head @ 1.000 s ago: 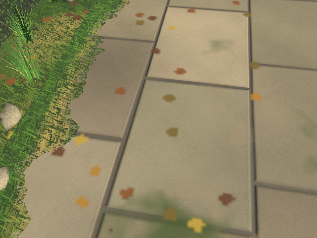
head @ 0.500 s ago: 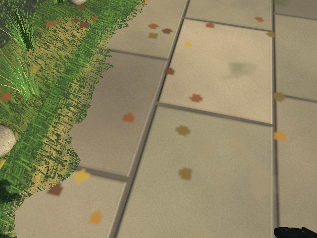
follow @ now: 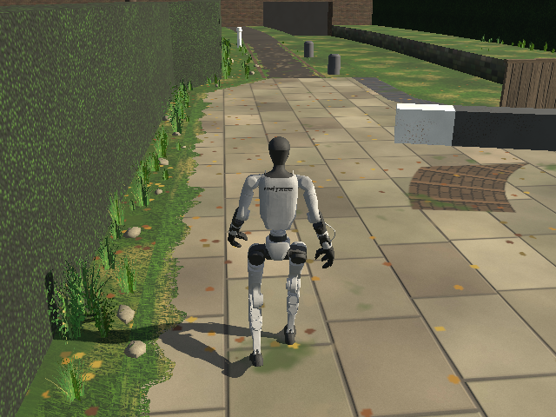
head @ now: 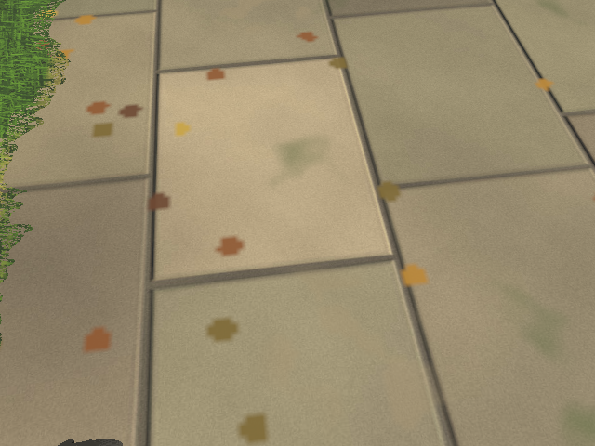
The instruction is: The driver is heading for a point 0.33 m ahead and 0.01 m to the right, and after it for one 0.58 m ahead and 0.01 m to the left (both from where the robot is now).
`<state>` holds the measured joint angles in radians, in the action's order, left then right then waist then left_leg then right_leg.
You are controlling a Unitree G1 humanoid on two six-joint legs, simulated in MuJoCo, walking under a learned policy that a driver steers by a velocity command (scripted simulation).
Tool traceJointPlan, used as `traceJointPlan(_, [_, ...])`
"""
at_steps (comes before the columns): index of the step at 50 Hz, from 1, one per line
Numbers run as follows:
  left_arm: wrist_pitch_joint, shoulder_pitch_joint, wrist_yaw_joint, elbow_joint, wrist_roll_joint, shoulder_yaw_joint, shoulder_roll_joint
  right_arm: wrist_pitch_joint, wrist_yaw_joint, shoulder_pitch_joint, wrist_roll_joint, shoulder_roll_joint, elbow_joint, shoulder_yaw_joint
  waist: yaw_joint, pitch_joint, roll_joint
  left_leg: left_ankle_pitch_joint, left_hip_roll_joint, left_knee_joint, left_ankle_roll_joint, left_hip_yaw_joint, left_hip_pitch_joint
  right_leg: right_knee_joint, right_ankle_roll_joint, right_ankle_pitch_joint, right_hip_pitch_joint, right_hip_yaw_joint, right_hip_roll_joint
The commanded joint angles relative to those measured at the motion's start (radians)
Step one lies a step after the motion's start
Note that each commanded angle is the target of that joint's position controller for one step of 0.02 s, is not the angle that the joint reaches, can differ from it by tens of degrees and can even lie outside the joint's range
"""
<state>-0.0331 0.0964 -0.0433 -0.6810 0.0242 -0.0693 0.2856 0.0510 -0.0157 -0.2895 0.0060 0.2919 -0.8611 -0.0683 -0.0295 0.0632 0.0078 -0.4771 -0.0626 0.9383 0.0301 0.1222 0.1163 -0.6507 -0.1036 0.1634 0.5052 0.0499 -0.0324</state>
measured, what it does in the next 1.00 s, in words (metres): walks ahead: left foot, then right foot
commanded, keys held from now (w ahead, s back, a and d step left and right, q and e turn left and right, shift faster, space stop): w+e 0.16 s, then e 0.04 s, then no key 0.60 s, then q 0.20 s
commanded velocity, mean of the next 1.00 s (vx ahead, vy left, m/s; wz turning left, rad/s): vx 0.20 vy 0.00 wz -0.21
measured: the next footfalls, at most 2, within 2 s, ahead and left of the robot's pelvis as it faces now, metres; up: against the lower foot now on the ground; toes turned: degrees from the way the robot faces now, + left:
left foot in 0.40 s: +0.42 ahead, +0.10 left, +0.00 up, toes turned -14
right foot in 0.70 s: +0.30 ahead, -0.13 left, +0.00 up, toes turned -11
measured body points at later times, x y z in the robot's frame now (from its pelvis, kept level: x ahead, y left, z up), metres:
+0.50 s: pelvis +0.25 +0.03 +0.01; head +0.28 +0.03 +0.46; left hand +0.39 +0.29 -0.11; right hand +0.38 -0.25 -0.08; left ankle +0.38 +0.11 -0.71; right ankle +0.12 -0.08 -0.66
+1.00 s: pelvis +0.31 +0.00 +0.01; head +0.33 +0.00 +0.46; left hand +0.46 +0.26 -0.11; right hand +0.40 -0.29 -0.11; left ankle +0.38 +0.11 -0.71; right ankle +0.26 -0.13 -0.71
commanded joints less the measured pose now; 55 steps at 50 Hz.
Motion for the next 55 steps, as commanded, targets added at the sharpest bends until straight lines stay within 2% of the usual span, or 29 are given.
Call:
traceJointPlan(1, [-0.02,0.292,0.013,0.009,-0.009,-0.058,0.187,0.092,0.026,0.108,0.042,0.134,0.165,-0.011,0.153,-0.288,0.098,-0.008,0.035,0.459,-0.039,-0.219,0.708,0.355,-0.271,0.11,-0.809,-0.697,0.333])
traceJointPlan(2, [-0.028,0.232,0.012,0.012,-0.006,-0.05,0.162,0.099,0.021,0.116,0.028,0.118,0.162,-0.007,0.099,-0.187,0.002,0.068,-0.012,0.348,-0.046,-0.215,0.671,0.356,-0.229,0.0,-0.649,-0.571,0.283])
traceJointPlan(3, [-0.03,0.17,0.016,0.024,-0.009,-0.039,0.125,0.095,0.014,0.12,-0.001,0.131,0.151,-0.016,0.065,-0.15,-0.004,0.108,-0.042,0.254,-0.04,-0.211,0.604,0.365,-0.204,-0.099,-0.533,-0.488,0.248])
traceJointPlan(4, [-0.03,0.135,0.021,0.043,-0.019,-0.032,0.111,0.083,0.015,0.103,-0.01,0.133,0.146,-0.021,0.034,-0.125,0.012,0.137,-0.054,0.22,-0.031,-0.213,0.541,0.389,-0.201,-0.167,-0.446,-0.448,0.223])
traceJointPlan(9, [-0.03,0.15,0.049,0.042,-0.013,-0.048,0.167,0.045,0.011,0.172,-0.024,0.076,0.179,-0.005,0.028,-0.063,0.026,0.311,-0.021,-0.067,0.043,-0.168,0.479,0.423,-0.181,-0.33,-0.257,-0.314,0.156])
traceJointPlan(12, [-0.009,0.187,0.064,0.023,-0.011,-0.05,0.169,0.051,0.02,0.252,-0.023,0.05,0.194,0.008,0.069,-0.081,0.068,0.536,0.05,-0.294,0.048,-0.134,0.36,0.358,-0.109,-0.417,-0.215,-0.226,0.092])
traceJointPlan(15, [0.003,0.234,0.069,-0.005,-0.008,-0.043,0.147,0.054,0.035,0.285,-0.013,0.067,0.205,0.003,0.091,-0.105,0.089,0.607,0.07,-0.386,0.024,-0.159,0.323,0.299,-0.078,-0.347,-0.281,-0.277,0.123])
traceJointPlan(18, [0.008,0.212,0.075,-0.01,-0.017,-0.036,0.125,0.064,0.041,0.229,-0.025,0.105,0.193,-0.014,0.052,-0.123,0.106,0.553,0.062,-0.452,-0.03,-0.18,0.285,0.172,-0.049,-0.363,-0.375,-0.344,0.157])
traceJointPlan(19, [0.008,0.189,0.076,-0.006,-0.017,-0.03,0.107,0.071,0.04,0.176,-0.034,0.108,0.177,-0.017,0.017,-0.138,0.098,0.627,0.057,-0.513,-0.053,-0.164,0.207,0.101,-0.026,-0.374,-0.373,-0.334,0.125])
traceJointPlan(20, [0.004,0.204,0.074,0.007,-0.029,-0.018,0.072,0.078,0.035,0.13,-0.052,0.147,0.177,-0.023,0.007,-0.211,0.035,0.928,-0.035,-0.495,-0.09,-0.228,0.048,-0.035,0.017,-0.28,-0.331,-0.303,0.058])
traceJointPlan(21, [-0.001,0.347,0.074,-0.005,-0.029,-0.004,0.036,0.073,0.029,0.087,-0.075,0.186,0.182,-0.025,0.045,-0.336,-0.158,1.255,-0.247,-0.432,-0.249,-0.452,-0.238,-0.296,0.085,0.142,-0.134,-0.252,-0.039])
traceJointPlan(22, [0.004,0.424,0.069,-0.026,-0.021,-0.001,0.065,0.054,0.034,0.045,-0.047,0.119,0.153,-0.013,0.045,-0.446,-0.291,1.148,-0.357,-0.468,-0.359,-0.66,-0.303,-0.465,0.132,0.544,-0.049,-0.238,-0.054])
traceJointPlan(23, [0.019,0.392,0.067,-0.036,-0.01,-0.018,0.134,0.041,0.041,0.074,-0.017,0.084,0.158,0.001,0.036,-0.385,-0.183,0.84,-0.329,-0.514,-0.342,-0.672,-0.225,-0.531,0.151,0.53,-0.007,-0.264,-0.013])
traceJointPlan(24, [0.041,0.301,0.073,-0.031,-0.005,-0.023,0.143,0.026,0.042,0.118,-0.016,0.073,0.162,0.007,0.026,-0.293,-0.114,0.617,-0.282,-0.548,-0.296,-0.609,-0.136,-0.56,0.169,0.477,0.027,-0.232,0.013])
traceJointPlan(25, [0.062,0.251,0.078,-0.024,-0.011,-0.024,0.138,0.016,0.043,0.175,-0.021,0.054,0.166,0.018,0.034,-0.211,-0.085,0.473,-0.241,-0.593,-0.266,-0.548,-0.02,-0.511,0.176,0.441,0.028,-0.207,0.037])
traceJointPlan(27, [0.086,0.231,0.085,-0.025,-0.02,-0.017,0.098,-0.002,0.04,0.254,-0.033,0.065,0.165,0.019,0.067,-0.125,-0.136,0.321,-0.156,-0.664,-0.214,-0.428,0.169,-0.319,0.179,0.371,-0.084,-0.159,0.072])
traceJointPlan(29, [0.079,0.245,0.087,-0.048,-0.027,-0.004,0.054,-0.011,0.032,0.258,-0.036,0.075,0.153,0.013,0.064,-0.134,-0.17,0.369,-0.106,-0.666,-0.21,-0.339,0.213,-0.165,0.176,0.318,-0.198,-0.11,0.06])
traceJointPlan(32, [0.068,0.252,0.081,-0.079,-0.029,-0.002,0.046,-0.018,0.023,0.238,-0.018,0.075,0.129,0.015,0.066,-0.181,-0.14,0.316,-0.111,-0.64,-0.218,-0.318,0.189,0.047,0.153,0.111,-0.317,-0.087,0.053])
traceJointPlan(34, [0.066,0.229,0.076,-0.08,-0.046,0.0,0.047,-0.021,0.023,0.222,-0.012,0.047,0.112,0.027,0.07,-0.158,-0.112,0.127,-0.08,-0.64,-0.159,-0.302,0.246,0.177,0.122,-0.006,-0.401,-0.094,0.06])
traceJointPlan(35, [0.065,0.199,0.078,-0.061,-0.057,-0.002,0.076,-0.019,0.026,0.204,-0.019,0.033,0.101,0.034,0.056,-0.131,-0.073,0.03,-0.055,-0.623,-0.11,-0.285,0.279,0.208,0.095,-0.02,-0.407,-0.16,0.118])
traceJointPlan(36, [0.066,0.175,0.081,-0.068,-0.047,-0.016,0.137,-0.019,0.029,0.18,-0.024,0.05,0.101,0.026,0.009,-0.078,0.018,0.01,0.009,-0.612,-0.072,-0.222,0.263,0.196,0.064,0.127,-0.301,-0.175,0.123])
traceJointPlan(37, [0.059,0.169,0.078,-0.075,-0.043,-0.013,0.104,-0.019,0.027,0.207,-0.028,0.054,0.098,0.026,0.027,-0.055,0.038,0.065,0.027,-0.572,-0.052,-0.193,0.199,0.217,0.06,0.242,-0.215,-0.164,0.103])
traceJointPlan(38, [0.05,0.162,0.078,-0.08,-0.047,-0.004,0.074,-0.019,0.025,0.212,-0.025,0.047,0.096,0.027,0.025,-0.049,0.047,0.115,0.027,-0.545,-0.055,-0.19,0.165,0.235,0.072,0.242,-0.187,-0.163,0.1])
traceJointPlan(41, [0.021,0.156,0.077,-0.092,-0.044,0.0,0.06,-0.024,0.018,0.176,-0.018,0.036,0.065,0.029,0.018,-0.063,0.061,0.258,0.033,-0.498,-0.074,-0.181,0.15,0.219,0.099,0.094,-0.227,-0.148,0.095])
traceJointPlan(45, [0.021,0.193,0.098,-0.095,-0.031,-0.024,0.118,-0.033,0.017,0.219,0.004,0.083,0.083,0.008,0.048,-0.079,0.033,0.443,0.052,-0.411,-0.097,-0.193,0.221,0.158,0.081,-0.03,-0.29,-0.123,0.101])
traceJointPlan(49, [0.04,0.215,0.123,-0.08,-0.032,-0.041,0.138,-0.051,0.021,0.212,0.007,0.074,0.104,-0.004,0.057,-0.096,0.087,0.437,0.082,-0.283,-0.081,-0.176,0.322,0.165,0.008,-0.198,-0.342,-0.195,0.216])
traceJointPlan(53, [0.042,0.127,0.136,-0.042,-0.022,-0.047,0.139,-0.068,0.037,0.169,0.002,0.064,0.115,-0.014,0.027,-0.109,0.147,0.205,0.073,-0.203,-0.083,-0.134,0.322,0.152,-0.042,-0.284,-0.316,-0.236,0.332])
traceJointPlan(54, [0.041,0.105,0.136,-0.036,-0.018,-0.049,0.14,-0.07,0.04,0.153,0.004,0.07,0.115,-0.018,0.015,-0.105,0.13,0.229,0.069,-0.244,-0.098,-0.136,0.274,0.127,-0.022,-0.244,-0.275,-0.204,0.318])
traceJointPlan(55, [0.04,0.12,0.136,-0.035,-0.022,-0.051,0.136,-0.069,0.038,0.143,0.004,0.105,0.118,-0.031,0.02,-0.105,0.042,0.409,0.046,-0.322,-0.126,-0.2,0.204,0.049,0.028,-0.147,-0.219,-0.13,0.254])
Velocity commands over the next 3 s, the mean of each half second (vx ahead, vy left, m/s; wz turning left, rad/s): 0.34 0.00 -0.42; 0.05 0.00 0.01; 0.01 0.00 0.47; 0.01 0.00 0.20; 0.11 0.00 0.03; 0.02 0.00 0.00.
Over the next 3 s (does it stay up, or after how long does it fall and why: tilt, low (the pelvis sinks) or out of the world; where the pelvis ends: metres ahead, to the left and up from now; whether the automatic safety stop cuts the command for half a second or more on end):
stays up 0.42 -0.02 0.02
